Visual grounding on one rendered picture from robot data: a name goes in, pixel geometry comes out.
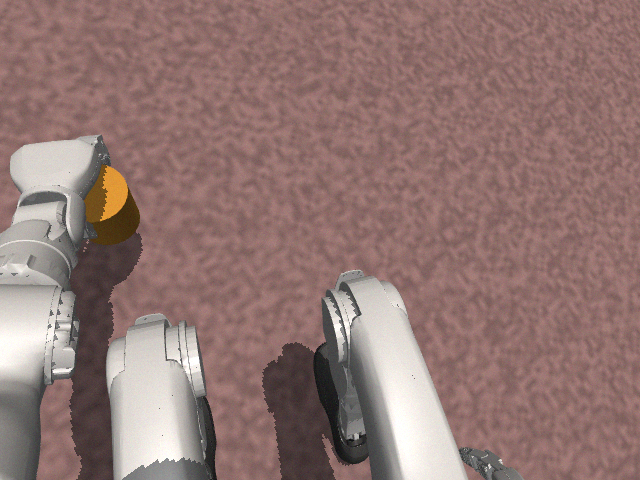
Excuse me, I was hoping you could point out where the left robot arm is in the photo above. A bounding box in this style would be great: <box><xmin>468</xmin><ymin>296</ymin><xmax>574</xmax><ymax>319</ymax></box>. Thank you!
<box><xmin>0</xmin><ymin>185</ymin><xmax>86</xmax><ymax>480</ymax></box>

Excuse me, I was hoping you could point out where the left robot foot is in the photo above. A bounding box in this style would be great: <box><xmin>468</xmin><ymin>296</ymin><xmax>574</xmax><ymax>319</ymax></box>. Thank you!
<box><xmin>201</xmin><ymin>396</ymin><xmax>217</xmax><ymax>480</ymax></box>

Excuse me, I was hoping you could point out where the right robot foot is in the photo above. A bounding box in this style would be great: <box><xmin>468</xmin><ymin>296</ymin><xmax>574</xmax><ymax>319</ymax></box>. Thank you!
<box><xmin>313</xmin><ymin>342</ymin><xmax>369</xmax><ymax>464</ymax></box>

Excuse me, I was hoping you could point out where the left robot hand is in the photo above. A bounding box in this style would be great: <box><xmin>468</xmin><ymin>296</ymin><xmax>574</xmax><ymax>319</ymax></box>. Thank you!
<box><xmin>10</xmin><ymin>135</ymin><xmax>111</xmax><ymax>240</ymax></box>

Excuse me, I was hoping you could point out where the right robot hand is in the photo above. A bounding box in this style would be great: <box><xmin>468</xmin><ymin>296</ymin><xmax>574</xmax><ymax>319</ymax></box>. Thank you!
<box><xmin>459</xmin><ymin>447</ymin><xmax>525</xmax><ymax>480</ymax></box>

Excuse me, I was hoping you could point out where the mug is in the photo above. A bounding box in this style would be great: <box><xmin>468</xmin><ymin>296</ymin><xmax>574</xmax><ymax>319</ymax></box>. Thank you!
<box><xmin>84</xmin><ymin>164</ymin><xmax>140</xmax><ymax>245</ymax></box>

